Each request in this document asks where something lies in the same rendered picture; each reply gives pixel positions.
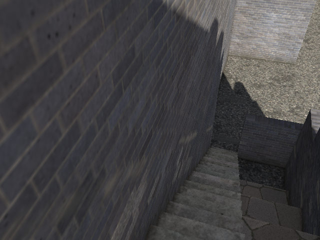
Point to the stairs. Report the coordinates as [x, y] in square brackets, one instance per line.
[208, 205]

